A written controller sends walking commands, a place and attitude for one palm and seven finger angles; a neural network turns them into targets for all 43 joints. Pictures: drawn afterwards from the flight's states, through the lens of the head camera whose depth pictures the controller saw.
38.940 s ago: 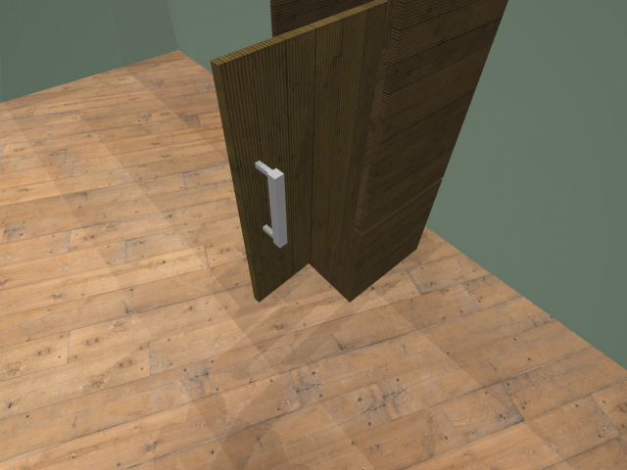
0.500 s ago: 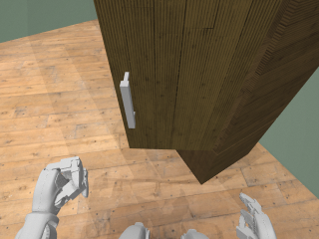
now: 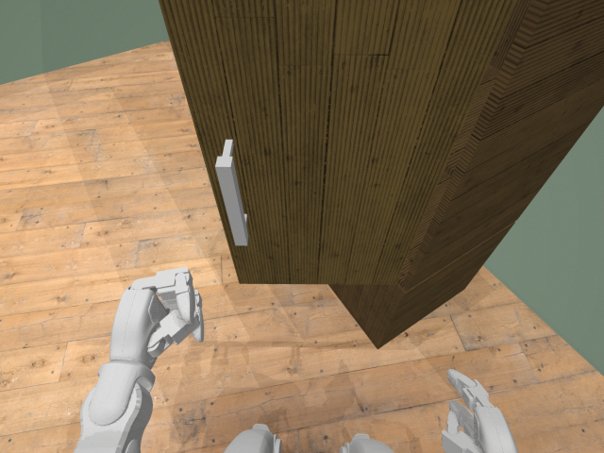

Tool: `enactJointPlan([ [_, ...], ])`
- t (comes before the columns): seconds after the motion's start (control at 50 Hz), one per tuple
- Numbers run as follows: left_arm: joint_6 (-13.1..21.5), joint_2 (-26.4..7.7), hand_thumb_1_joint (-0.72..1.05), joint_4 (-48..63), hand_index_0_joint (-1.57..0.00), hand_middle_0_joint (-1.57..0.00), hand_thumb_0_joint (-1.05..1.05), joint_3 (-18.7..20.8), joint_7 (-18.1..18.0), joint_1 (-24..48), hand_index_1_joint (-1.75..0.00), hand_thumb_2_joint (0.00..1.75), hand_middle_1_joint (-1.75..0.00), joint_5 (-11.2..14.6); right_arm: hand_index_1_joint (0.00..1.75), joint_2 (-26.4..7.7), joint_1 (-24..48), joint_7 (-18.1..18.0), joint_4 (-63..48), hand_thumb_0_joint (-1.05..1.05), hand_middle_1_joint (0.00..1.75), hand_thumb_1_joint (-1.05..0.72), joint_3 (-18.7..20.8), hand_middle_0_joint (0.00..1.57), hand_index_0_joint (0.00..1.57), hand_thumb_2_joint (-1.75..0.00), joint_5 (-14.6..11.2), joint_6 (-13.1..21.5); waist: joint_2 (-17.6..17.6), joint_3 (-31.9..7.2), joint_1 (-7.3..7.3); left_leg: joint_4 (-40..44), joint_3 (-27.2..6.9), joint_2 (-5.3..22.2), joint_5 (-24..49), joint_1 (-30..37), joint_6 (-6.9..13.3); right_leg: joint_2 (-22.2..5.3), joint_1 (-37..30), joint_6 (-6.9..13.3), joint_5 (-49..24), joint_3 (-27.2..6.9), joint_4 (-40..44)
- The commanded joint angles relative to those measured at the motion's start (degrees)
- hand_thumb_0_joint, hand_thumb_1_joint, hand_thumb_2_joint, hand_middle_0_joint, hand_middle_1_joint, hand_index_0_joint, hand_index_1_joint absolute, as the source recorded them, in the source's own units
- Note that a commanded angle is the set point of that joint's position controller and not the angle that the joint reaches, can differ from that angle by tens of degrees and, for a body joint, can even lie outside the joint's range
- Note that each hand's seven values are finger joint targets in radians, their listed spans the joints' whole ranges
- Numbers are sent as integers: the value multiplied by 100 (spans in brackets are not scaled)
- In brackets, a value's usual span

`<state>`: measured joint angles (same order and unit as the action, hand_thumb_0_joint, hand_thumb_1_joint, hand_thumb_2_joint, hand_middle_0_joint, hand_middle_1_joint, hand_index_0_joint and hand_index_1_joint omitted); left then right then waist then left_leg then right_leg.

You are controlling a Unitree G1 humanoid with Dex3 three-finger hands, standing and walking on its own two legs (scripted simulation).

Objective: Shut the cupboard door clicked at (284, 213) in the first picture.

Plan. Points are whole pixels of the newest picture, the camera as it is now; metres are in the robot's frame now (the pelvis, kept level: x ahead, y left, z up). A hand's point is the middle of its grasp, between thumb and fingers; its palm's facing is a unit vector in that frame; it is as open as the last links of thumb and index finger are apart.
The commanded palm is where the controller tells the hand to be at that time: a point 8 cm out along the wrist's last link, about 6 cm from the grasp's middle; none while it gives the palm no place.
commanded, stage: bring the fist close to the handle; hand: left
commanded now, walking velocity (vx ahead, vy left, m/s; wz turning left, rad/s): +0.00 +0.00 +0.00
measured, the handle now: (235, 196) +0.47 +0.13 +0.06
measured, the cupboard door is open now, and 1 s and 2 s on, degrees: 57 57 46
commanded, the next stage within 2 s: push the door shut along its arc in 1.02 s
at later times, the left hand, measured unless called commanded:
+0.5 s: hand (245, 274) +0.33 +0.09 +0.06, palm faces -0.03 -1.00 -0.02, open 3.1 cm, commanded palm +0.32 +0.15 +0.06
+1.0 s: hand (252, 258) +0.35 +0.09 +0.06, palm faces +0.01 -1.00 -0.03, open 3.1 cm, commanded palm +0.33 +0.14 +0.06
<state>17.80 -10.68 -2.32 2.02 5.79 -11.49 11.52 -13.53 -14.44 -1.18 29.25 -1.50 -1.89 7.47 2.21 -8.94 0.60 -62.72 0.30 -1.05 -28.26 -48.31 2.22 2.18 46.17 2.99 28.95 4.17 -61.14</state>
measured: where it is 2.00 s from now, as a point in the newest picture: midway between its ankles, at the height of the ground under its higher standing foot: outside the picture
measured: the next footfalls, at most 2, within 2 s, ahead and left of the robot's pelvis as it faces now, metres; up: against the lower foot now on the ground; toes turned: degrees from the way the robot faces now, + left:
none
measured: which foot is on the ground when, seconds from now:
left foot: down 0.00-1.00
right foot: down 0.00-1.00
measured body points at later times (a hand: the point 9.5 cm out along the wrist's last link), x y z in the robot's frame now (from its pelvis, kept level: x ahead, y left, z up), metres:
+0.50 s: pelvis +0.00 +0.00 +0.00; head +0.05 -0.01 +0.45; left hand +0.32 +0.15 +0.06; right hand +0.15 -0.23 -0.10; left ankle +0.02 +0.09 -0.66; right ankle +0.01 -0.09 -0.66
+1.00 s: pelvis -0.01 -0.01 +0.01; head +0.05 -0.02 +0.45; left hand +0.35 +0.14 +0.07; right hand +0.11 -0.26 -0.11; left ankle +0.02 +0.09 -0.66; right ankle +0.01 -0.09 -0.66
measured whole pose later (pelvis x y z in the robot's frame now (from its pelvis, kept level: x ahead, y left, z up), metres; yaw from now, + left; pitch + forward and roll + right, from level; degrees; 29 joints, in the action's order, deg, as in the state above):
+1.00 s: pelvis -0.01 -0.01 +0.01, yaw -1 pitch +14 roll +0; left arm 23.5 -6.0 -27.9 -0.6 -5.5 13.3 5.5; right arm -13.5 -15.0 0.9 34.7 0.2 -0.4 0.5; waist 1.4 -7.5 2.1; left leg -59.3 1.6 -1.0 -26.0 -47.1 1.7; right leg 2.2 46.3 3.5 27.2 2.8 -59.6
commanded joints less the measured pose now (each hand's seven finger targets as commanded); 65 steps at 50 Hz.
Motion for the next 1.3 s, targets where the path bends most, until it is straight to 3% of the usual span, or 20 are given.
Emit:
enactJointPlan([
  [0.0,437,-292,90,1102,-130,-130,0,57,-248,888,-150,90,-150,-62,30,-690,261,4,-878,0,30,-90,288,20,20,-90,27,246,-143,-1140,34,961,-296,67,1205,833,-30,-97,-795,-137,-1307,-363,978],
  [0.06,465,-178,90,1002,-130,-130,0,-105,-378,1027,-150,90,-150,-174,30,-693,244,31,-861,0,30,-90,304,20,20,-90,51,213,-237,-1269,52,946,-296,72,1269,896,-24,-107,-833,-136,-1395,-360,955],
  [0.14,491,-395,90,728,-130,-130,0,83,-544,1622,-150,90,-150,-277,30,-717,226,33,-744,0,30,-90,309,20,20,-90,73,111,-323,-1220,68,933,-294,63,1195,807,-21,-107,-848,-127,-1329,-431,978],
  [0.16,504,-198,90,689,-130,-130,0,-87,-556,1748,-150,90,-150,-301,30,-683,266,48,-746,0,30,-90,298,20,20,-90,78,91,-242,-1326,70,937,-265,53,1234,869,-22,-125,-872,-133,-1386,-427,958],
  [0.24,537,-167,90,600,-130,-130,0,-106,-685,2073,-150,90,-150,-336,30,-690,219,73,-687,0,30,-90,318,20,20,-90,89,24,-196,-1581,36,950,-286,63,1513,1061,-34,-109,-1006,-105,-1680,-408,910],
  [0.32,512,233,90,315,-130,-130,0,-500,-782,2453,-150,90,-150,-427,30,-663,210,126,-618,0,30,-90,328,20,20,-90,79,-42,-151,-1518,125,987,-316,92,1541,1251,-61,-107,-804,-113,-1677,-334,919],
  [0.4,419,196,90,-247,-130,-130,0,-429,-920,2884,-150,90,-150,-524,30,-671,201,143,-550,0,30,-90,307,20,20,-90,102,-176,-357,-1284,166,1016,-279,72,1294,1049,-53,-129,-776,-134,-1516,-377,1015],
  [0.52,583,266,90,-591,-130,-130,0,-355,-1191,3798,-150,90,-150,-592,30,-643,197,156,-430,0,30,-90,325,20,20,-90,152,-266,-221,-1637,169,971,-252,63,1324,1184,-57,-134,-805,-125,-1549,-410,975],
  [0.54,582,86,90,-737,-130,-130,0,-184,-1238,3818,-150,90,-150,-612,30,-680,153,149,-402,0,30,-90,338,20,20,-90,162,-293,-316,-1680,150,962,-262,72,1410,1165,-56,-118,-873,-118,-1655,-427,974],
  [0.58,642,348,90,-888,-130,-130,0,-390,-1262,4087,-150,90,-150,-639,30,-633,127,188,-341,0,30,-90,341,20,20,-90,170,-306,-188,-1754,193,950,-245,75,1504,1235,-75,-135,-825,-128,-1785,-407,927],
  [0.6,642,331,90,-1072,-130,-130,0,-349,-1287,4076,-150,90,-150,-647,30,-649,104,197,-319,0,30,-90,353,20,20,-90,173,-324,-359,-1708,199,954,-241,82,1483,1192,-70,-126,-825,-136,-1776,-404,948],
  [0.68,643,233,90,-1318,-130,-130,0,-187,-1249,3759,-150,90,-150,-658,30,-656,54,232,-349,0,30,-90,370,20,20,-90,174,-419,-417,-1743,70,1011,-151,58,1587,1079,-65,-144,-1106,-146,-2014,-478,1000],
  [0.74,659,113,90,-1353,-130,-130,0,-55,-1238,3776,-150,90,-150,-622,30,-680,35,216,-387,0,30,-90,377,20,20,-90,175,-486,-639,-1605,85,1039,-118,49,1463,934,-25,-153,-1219,-177,-1952,-547,1113],
  [0.92,1049,157,90,-1209,-130,-130,0,-207,-1120,4297,-150,90,-150,-599,30,-639,111,166,-234,0,30,-90,397,20,20,-90,163,-424,-322,-1674,196,979,-78,29,1176,948,-9,-209,-1112,-204,-1633,-683,1183],
  [1.0,998,254,90,-1382,-130,-130,0,-270,-1038,4126,-150,90,-150,-528,30,-653,107,168,-225,0,30,-90,404,20,20,-90,141,-404,-442,-1611,185,1024,-95,27,1163,970,-11,-201,-1097,-210,-1609,-646,1225],
  [1.04,933,6,90,-1489,-130,-130,0,-33,-1035,4169,-150,90,-150,-491,30,-695,96,141,-220,0,30,-90,399,20,20,-90,131,-422,-527,-1544,171,1018,-95,25,1076,873,4,-196,-1106,-215,-1458,-688,1282],
  [1.1,931,82,90,-1573,-130,-130,0,-99,-1022,4396,-150,90,-150,-514,30,-655,136,131,-218,0,30,-90,376,20,20,-90,127,-437,-507,-1477,187,1023,-90,17,1025,815,0,-222,-1077,-220,-1405,-708,1284],
  [1.14,976,-94,90,-1616,-130,-130,0,-16,-985,4719,-150,90,-150,-527,30,-695,98,103,-180,0,30,-90,378,20,20,-90,135,-434,-514,-1495,265,969,-99,20,998,783,18,-219,-1049,-232,-1393,-746,1280],
  [1.24,1087,-177,90,-2030,-130,-130,0,39,-787,5494,-150,90,-150,-494,30,-706,14,71,-44,0,30,-90,380,20,20,-90,121,-406,-336,-1731,369,899,-149,34,1072,872,7,-193,-928,-216,-1552,-689,1133],
  [1.28,1076,-318,90,-2328,-130,-130,0,222,-690,5529,-150,90,-150,-457,30,-729,-52,75,15,0,30,-90,395,20,20,-90,115,-408,-355,-1900,333,872,-157,41,1217,891,-19,-185,-954,-212,-1740,-661,1057],
])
